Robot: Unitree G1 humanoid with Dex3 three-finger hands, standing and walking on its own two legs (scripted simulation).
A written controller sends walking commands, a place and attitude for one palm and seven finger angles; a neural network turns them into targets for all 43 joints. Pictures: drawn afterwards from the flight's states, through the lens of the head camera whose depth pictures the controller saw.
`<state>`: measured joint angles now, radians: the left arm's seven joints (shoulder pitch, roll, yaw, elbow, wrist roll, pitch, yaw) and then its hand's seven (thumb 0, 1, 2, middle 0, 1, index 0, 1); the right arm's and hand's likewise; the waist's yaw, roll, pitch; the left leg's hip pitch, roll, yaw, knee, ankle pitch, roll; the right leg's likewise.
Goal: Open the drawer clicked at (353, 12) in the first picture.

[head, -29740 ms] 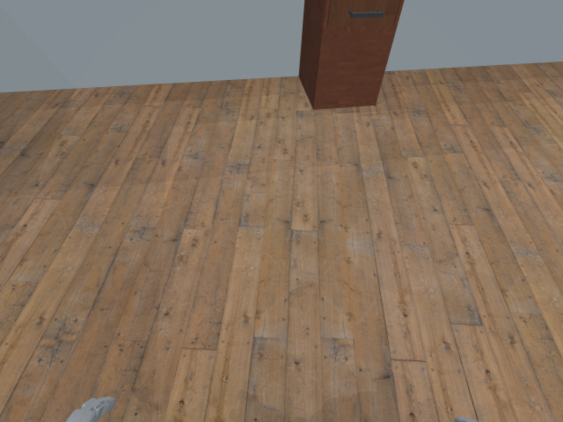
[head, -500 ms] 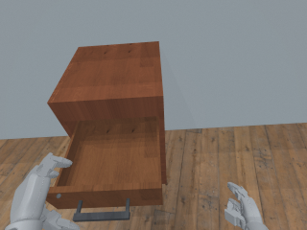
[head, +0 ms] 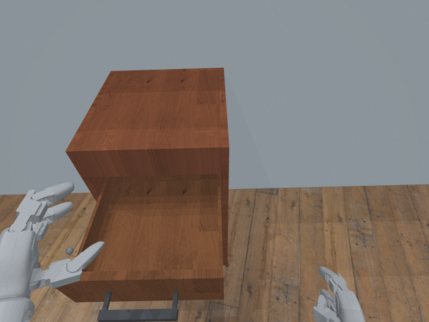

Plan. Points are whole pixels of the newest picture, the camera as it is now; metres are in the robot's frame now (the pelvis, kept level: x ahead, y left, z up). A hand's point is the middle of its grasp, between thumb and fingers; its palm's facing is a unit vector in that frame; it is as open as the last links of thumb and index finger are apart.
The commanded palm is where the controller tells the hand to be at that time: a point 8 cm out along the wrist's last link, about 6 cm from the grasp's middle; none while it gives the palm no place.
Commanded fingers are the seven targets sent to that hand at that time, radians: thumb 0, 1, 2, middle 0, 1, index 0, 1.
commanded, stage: draw the hand back to the body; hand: left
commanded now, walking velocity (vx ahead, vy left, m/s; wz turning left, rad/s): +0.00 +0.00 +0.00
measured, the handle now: (140, 305) +0.19 +0.21 -0.18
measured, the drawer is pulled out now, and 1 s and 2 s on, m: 0.30 0.30 0.30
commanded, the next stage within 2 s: step back with the hand held close in 0.42 s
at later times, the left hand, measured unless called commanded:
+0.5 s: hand (72, 243) +0.18 +0.22 +0.15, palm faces +0.37 -0.83 -0.41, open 7.5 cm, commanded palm +0.13 +0.26 +0.17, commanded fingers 0.00 0.90 0.90 -0.20 -0.30 -0.20 -0.30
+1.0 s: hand (59, 255) +0.16 +0.23 +0.15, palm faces +0.24 -0.82 -0.53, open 7.4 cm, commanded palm +0.10 +0.28 +0.17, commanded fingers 0.00 0.90 0.90 -0.20 -0.30 -0.20 -0.30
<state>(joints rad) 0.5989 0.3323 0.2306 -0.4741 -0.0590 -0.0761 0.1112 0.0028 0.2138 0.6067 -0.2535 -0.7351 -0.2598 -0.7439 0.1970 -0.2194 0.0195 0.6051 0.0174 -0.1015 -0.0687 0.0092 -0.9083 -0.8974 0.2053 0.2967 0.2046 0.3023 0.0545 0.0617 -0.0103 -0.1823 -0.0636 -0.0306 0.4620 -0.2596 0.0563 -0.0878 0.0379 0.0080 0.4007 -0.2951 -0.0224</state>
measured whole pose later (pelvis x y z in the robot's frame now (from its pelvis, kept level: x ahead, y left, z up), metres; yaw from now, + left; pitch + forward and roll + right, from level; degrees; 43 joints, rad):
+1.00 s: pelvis -0.04 +0.00 +0.00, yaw +0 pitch +4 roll -1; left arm 0.68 0.45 0.38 -0.65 -0.06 -0.16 0.12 0.02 0.89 0.90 -0.21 -0.30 -0.22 -0.31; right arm 0.13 -0.21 -0.03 0.53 0.03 0.02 -0.07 0.01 -0.91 -0.90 0.20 0.30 0.20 0.30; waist 0.00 -0.01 0.05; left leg -0.35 -0.05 -0.03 0.49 -0.20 0.05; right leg -0.26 0.05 0.00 0.44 -0.25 -0.02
